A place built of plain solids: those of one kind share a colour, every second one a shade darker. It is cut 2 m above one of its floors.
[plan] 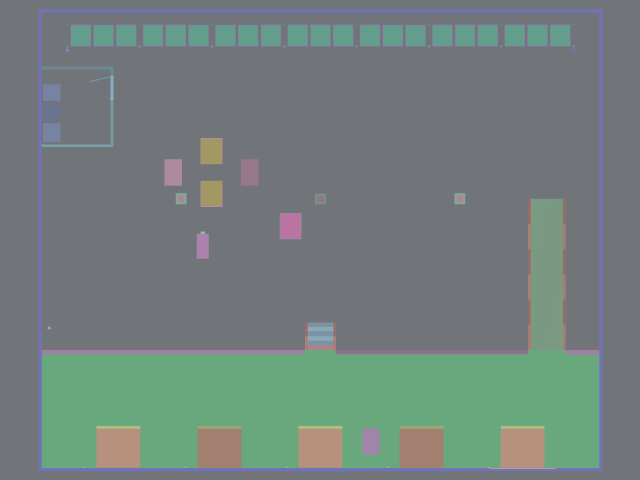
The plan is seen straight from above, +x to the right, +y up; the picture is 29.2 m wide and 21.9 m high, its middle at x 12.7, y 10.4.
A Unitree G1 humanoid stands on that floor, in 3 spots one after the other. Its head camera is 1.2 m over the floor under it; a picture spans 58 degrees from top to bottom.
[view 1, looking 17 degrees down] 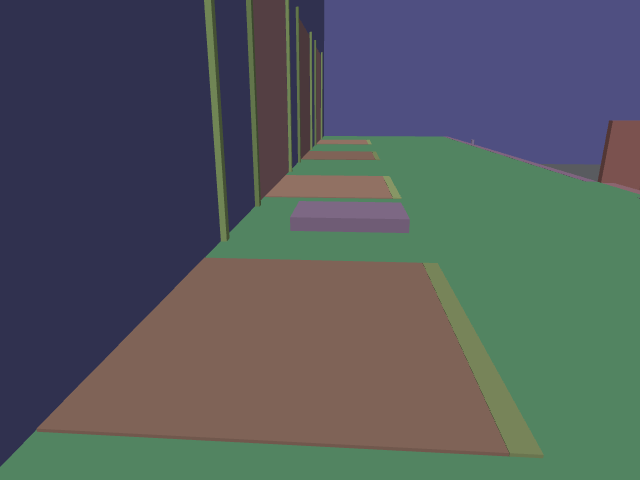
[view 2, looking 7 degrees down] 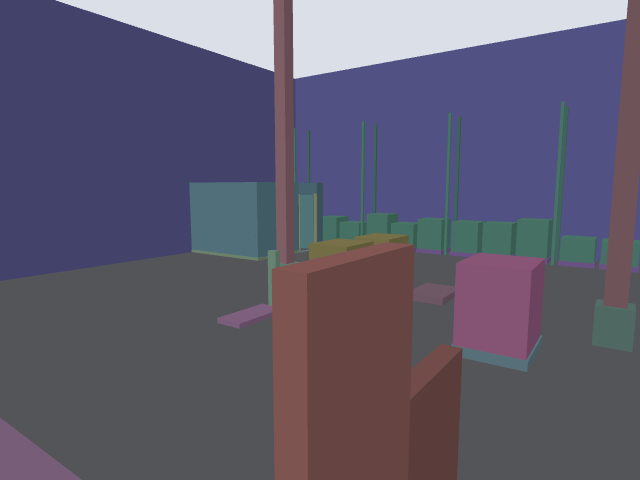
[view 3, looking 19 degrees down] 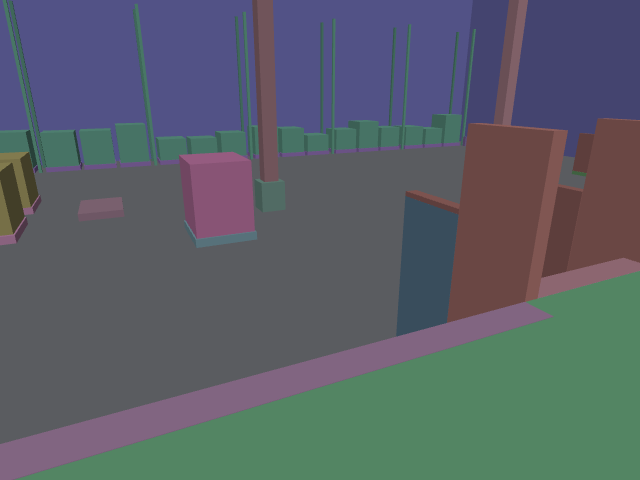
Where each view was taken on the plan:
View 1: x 19.64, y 1.20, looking -176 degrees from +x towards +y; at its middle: south_deck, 4.10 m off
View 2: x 12.72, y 4.59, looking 125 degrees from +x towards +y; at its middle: room_wall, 16.62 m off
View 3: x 9.92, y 3.78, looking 65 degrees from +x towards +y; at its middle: ground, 7.22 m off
